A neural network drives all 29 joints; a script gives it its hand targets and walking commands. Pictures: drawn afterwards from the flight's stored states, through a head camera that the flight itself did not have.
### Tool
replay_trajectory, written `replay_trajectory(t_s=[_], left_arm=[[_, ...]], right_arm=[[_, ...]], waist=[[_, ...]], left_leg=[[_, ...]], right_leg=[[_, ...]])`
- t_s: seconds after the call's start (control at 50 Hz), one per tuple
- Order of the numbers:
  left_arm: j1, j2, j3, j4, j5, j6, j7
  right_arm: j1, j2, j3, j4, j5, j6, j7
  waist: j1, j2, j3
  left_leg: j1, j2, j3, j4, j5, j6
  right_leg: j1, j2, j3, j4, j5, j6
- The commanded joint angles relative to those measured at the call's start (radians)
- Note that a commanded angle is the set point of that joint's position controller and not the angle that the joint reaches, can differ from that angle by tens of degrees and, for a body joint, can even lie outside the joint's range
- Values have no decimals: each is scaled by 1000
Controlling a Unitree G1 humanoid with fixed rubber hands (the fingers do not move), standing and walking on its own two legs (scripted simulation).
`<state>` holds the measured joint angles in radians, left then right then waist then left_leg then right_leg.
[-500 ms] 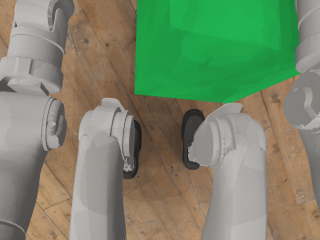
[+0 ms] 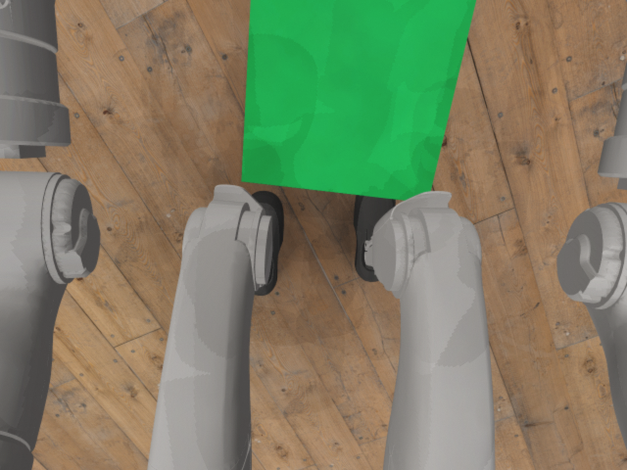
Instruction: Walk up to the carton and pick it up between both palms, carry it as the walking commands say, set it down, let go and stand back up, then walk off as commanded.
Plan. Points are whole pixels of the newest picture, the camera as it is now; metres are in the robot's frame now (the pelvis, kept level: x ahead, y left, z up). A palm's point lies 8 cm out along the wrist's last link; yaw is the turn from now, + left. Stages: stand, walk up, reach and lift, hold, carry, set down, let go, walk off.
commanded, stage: set down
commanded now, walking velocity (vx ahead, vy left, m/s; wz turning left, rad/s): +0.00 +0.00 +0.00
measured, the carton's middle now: (345, 69) +0.45 -0.03 -0.38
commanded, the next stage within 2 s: let go in 0.56 s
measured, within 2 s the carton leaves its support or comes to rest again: neither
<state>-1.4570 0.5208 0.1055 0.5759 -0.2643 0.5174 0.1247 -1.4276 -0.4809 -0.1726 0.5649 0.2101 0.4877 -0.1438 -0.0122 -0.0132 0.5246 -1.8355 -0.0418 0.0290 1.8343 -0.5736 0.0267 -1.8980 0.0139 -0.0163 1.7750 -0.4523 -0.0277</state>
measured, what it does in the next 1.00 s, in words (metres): rises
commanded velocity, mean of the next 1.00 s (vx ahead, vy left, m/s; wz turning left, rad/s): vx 0.00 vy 0.00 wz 0.00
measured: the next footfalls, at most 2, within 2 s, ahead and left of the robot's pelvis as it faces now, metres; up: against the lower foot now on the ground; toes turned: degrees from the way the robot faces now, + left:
none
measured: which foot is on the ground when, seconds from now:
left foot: down 0.00-1.00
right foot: down 0.00-1.00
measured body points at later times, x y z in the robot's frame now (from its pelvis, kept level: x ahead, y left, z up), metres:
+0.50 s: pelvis +0.01 +0.00 +0.14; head +0.39 -0.01 +0.37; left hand +0.60 +0.21 +0.02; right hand +0.59 -0.22 +0.01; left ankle +0.10 +0.10 -0.46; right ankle +0.14 -0.11 -0.46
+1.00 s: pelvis +0.03 +0.00 +0.20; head +0.34 -0.01 +0.50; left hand +0.46 +0.21 +0.06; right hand +0.44 -0.22 +0.06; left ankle +0.10 +0.10 -0.46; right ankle +0.14 -0.11 -0.46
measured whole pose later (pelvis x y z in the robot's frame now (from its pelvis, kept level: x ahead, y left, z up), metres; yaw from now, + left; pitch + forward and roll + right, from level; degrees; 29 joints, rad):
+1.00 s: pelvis +0.03 +0.00 +0.20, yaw -1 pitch +18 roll +1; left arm -0.70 0.42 0.10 0.27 -0.19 0.44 0.00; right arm -0.68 -0.38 -0.08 0.24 0.19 0.46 -0.07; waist -0.01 -0.02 0.51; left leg -1.01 -0.04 0.01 1.05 -0.36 0.02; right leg -1.07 0.02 0.01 1.02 -0.27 -0.02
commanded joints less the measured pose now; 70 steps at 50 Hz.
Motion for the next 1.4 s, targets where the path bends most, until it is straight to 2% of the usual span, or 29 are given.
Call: replay_trajectory(t_s=[0.0, 0.02, 0.04, 0.14, 0.16, 0.22, 0.24, 0.3, 0.4, 0.42, 0.46, 0.52, 0.58, 0.6, 0.62, 0.64, 0.74, 0.8, 0.86, 0.94, 0.98, 1.02, 1.08, 1.14, 1.22, 1.24, 1.26, 1.32, 1.38], left_arm=[[-381, 265, 93, -227, -27, -19, -17], [-383, 269, 102, -229, -19, -19, -21], [-356, 248, 94, -169, -21, -14, -26], [-303, 252, 105, -213, -22, -13, -40], [-282, 284, 140, -233, -6, -18, -41], [-236, 279, 149, -232, 2, -32, -50], [-203, 273, 145, -203, 9, -32, -54], [-185, 254, 137, -148, 17, -44, -71], [-206, 250, 130, -190, 18, -70, -84], [-217, 271, 139, -175, 27, -71, -85], [-212, 192, 122, 32, 47, -84, -101], [-237, 194, 128, 34, 80, -129, -114], [-235, 201, 114, -48, 84, -150, -105], [-194, 176, 78, -68, 73, -144, -102], [-81, 181, 77, -33, 91, -132, -105], [-19, 172, 59, -99, 85, -127, -100], [201, 205, 59, -271, 108, -91, -89], [387, 197, 70, -443, 118, -86, -90], [542, 130, 84, -517, 120, -99, -100], [770, 39, 78, -485, 159, -144, -128], [820, 0, 79, -539, 167, -179, -132], [901, -23, 84, -525, 192, -213, -139], [1072, -99, 69, -423, 244, -256, -158], [1047, -123, 61, -317, 260, -303, -173], [1264, -195, 28, -206, 303, -338, -182], [1291, -196, 36, -209, 316, -353, -184], [1311, -202, 37, -195, 317, -360, -189], [1408, -199, 35, -273, 330, -402, -192], [1463, -199, 41, -313, 326, -432, -195]], right_arm=[[-350, -243, -27, -219, 97, 0, 21], [-351, -224, -14, -222, 99, 3, 24], [-364, -242, -11, -215, 87, 5, 23], [-324, -238, -28, -299, 82, 3, 31], [-304, -234, -19, -306, 74, 9, 27], [-252, -206, -15, -300, 69, 4, 28], [-229, -213, -29, -275, 49, 2, 29], [-228, -183, -12, -258, 50, -6, 40], [-229, -169, -12, -268, 35, -20, 41], [-256, -176, -8, -266, 32, -21, 39], [-244, -131, -10, -33, -2, -36, 54], [-281, -127, -18, -37, -30, -75, 63], [-231, -124, -11, -54, -28, -90, 55], [-199, -149, -25, -99, -40, -92, 53], [-69, -133, -15, -48, -59, -78, 51], [-32, -142, -19, -139, -68, -75, 50], [164, -167, -16, -377, -115, -50, 42], [340, -141, 29, -518, -112, -37, 53], [496, -92, 53, -588, -87, -49, 76], [736, -3, 45, -554, -125, -95, 104], [816, -14, 23, -567, -150, -129, 117], [876, 14, 24, -607, -169, -171, 124], [1060, 95, 41, -444, -211, -210, 154], [1010, 127, 44, -332, -220, -258, 172], [1223, 179, 45, -179, -270, -291, 195], [1247, 183, 52, -199, -268, -307, 198], [1286, 185, 43, -192, -272, -316, 199], [1377, 180, 33, -260, -276, -356, 195], [1428, 176, 46, -325, -267, -395, 195]], waist=[[24, 2, -2332], [40, -4, -2324], [31, -12, -2302], [33, -19, -2404], [60, -34, -2440], [68, -32, -2430], [54, -40, -2425], [74, -37, -2370], [57, -30, -2400], [68, -42, -2406], [42, -24, -2133], [51, -26, -2114], [47, 7, -2274], [13, 3, -2326], [16, 24, -2361], [26, 24, -2452], [11, -2, -2499], [40, -1, -2490], [51, 0, -2358], [52, -1, -2025], [26, 10, -1977], [31, 1, -1894], [37, 41, -1550], [44, 30, -1131], [32, 44, -906], [40, 44, -892], [22, 28, -878], [27, 40, -889], [12, 4, -882]], left_leg=[[802, -25, -28, -319, 446, -12], [807, -23, -32, -338, 452, -9], [792, -26, -29, -359, 441, -11], [936, -37, -46, -445, 575, -9], [935, -44, -38, -454, 598, -9], [931, -52, -31, -522, 626, -4], [950, -54, -39, -539, 647, -5], [969, -51, -40, -612, 636, 0], [1038, -56, -39, -688, 666, -3], [1037, -55, -39, -696, 644, -3], [938, -39, -47, -732, 545, -10], [988, -32, -46, -765, 538, -13], [1116, -41, -49, -755, 614, -21], [1177, -35, -61, -757, 631, -25], [1218, -40, -48, -754, 621, -31], [1283, -41, -56, -753, 702, -31], [1396, -36, -63, -769, 774, -29], [1446, -39, -50, -808, 761, -29], [1449, -35, -54, -846, 748, -22], [1420, -27, -59, -932, 614, -25], [1454, -21, -65, -950, 588, -31], [1453, -25, -68, -966, 581, -27], [1392, -15, -69, -1037, 447, -26], [1282, 2, -64, -1108, 244, -19], [1286, 36, -47, -1228, 61, -29], [1309, 38, -47, -1248, 67, -24], [1323, 36, -40, -1262, 77, -21], [1419, 35, -42, -1305, 183, -19], [1508, 19, -35, -1305, 323, -22]], right_leg=[[1001, 50, 16, -197, 364, 16], [1020, 48, 24, -214, 379, 17], [1051, 48, 30, -238, 386, 17], [1166, 59, 27, -313, 513, 23], [1233, 63, 38, -321, 555, 26], [1335, 58, 56, -378, 637, 26], [1341, 59, 48, -390, 658, 28], [1374, 54, 62, -461, 651, 31], [1481, 57, 74, -544, 715, 29], [1479, 56, 75, -555, 689, 36], [1349, 40, 68, -604, 566, 33], [1350, 36, 64, -641, 547, 31], [1413, 47, 59, -647, 584, 26], [1429, 51, 48, -651, 580, 25], [1474, 52, 53, -664, 570, 22], [1506, 59, 51, -649, 627, 25], [1567, 61, 48, -680, 667, 30], [1679, 51, 72, -717, 670, 33], [1688, 46, 79, -758, 658, 33], [1647, 41, 68, -847, 524, 31], [1665, 37, 67, -873, 501, 24], [1698, 39, 66, -895, 493, 28], [1642, 26, 65, -959, 358, 20], [1455, 11, 53, -1033, 132, 22], [1493, 1, 25, -1111, -16, 23], [1518, 3, 28, -1129, -18, 28], [1553, 2, 33, -1151, -10, 29], [1654, 5, 31, -1184, 106, 37], [1696, 3, 38, -1217, 215, 42]])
